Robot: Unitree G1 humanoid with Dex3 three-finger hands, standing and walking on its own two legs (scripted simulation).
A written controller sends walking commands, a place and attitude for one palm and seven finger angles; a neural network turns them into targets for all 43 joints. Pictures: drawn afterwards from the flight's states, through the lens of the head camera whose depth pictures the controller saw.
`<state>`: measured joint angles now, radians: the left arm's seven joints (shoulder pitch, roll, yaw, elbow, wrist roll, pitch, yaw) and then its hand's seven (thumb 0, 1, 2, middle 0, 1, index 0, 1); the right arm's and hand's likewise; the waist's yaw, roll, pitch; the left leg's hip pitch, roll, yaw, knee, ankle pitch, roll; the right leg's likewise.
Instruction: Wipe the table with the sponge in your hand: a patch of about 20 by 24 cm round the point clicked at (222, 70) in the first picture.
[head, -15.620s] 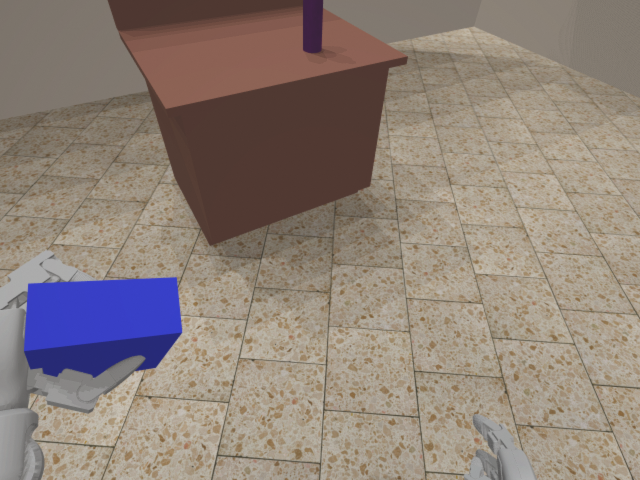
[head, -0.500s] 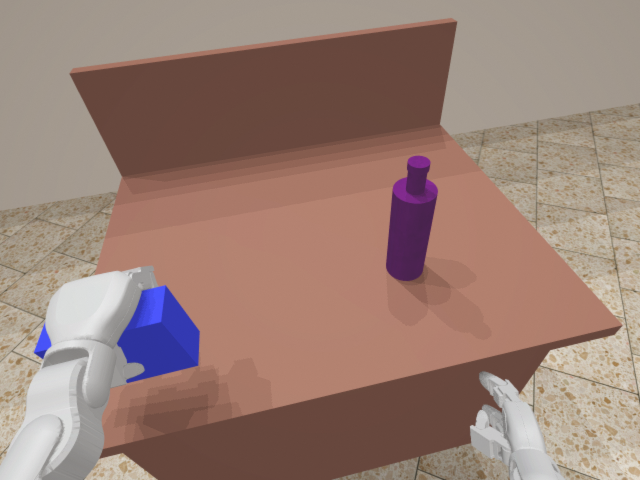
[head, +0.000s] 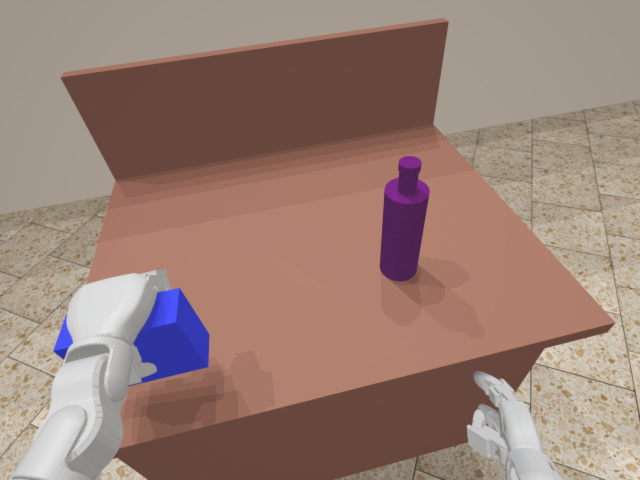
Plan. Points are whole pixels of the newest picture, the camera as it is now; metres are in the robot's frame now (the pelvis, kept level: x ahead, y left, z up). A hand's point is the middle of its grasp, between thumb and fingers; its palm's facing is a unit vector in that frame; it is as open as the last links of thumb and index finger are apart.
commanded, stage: move the sponge above the wiping area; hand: left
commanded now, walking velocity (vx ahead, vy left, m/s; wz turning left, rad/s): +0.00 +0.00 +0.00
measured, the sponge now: (146, 348) +0.24 +0.28 +0.04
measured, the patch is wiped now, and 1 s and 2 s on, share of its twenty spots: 0.00 0.00 0.00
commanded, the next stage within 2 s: lower the sponge onto the table in 1.28 s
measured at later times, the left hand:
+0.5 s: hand (144, 327) +0.26 +0.28 +0.06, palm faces -0.02 -0.08 -1.00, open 9.4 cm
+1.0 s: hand (145, 332) +0.25 +0.28 +0.06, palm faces +0.01 -0.08 -1.00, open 9.4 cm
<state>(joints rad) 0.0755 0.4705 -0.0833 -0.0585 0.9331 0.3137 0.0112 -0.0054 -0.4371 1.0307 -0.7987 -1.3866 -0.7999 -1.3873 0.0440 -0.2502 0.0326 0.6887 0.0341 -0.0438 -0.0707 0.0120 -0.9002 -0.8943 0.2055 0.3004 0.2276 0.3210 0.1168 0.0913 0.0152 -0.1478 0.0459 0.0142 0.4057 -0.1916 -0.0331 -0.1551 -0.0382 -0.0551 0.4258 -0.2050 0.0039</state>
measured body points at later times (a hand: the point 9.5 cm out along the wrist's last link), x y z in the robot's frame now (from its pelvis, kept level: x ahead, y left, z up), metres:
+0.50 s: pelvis +0.01 +0.00 +0.00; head +0.00 -0.03 +0.45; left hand +0.25 +0.28 +0.12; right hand +0.25 -0.21 -0.09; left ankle +0.02 +0.14 -0.74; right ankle +0.02 -0.12 -0.74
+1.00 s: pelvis +0.01 +0.01 +0.00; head +0.00 -0.03 +0.45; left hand +0.24 +0.28 +0.11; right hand +0.25 -0.20 -0.09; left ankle +0.02 +0.14 -0.74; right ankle +0.02 -0.12 -0.74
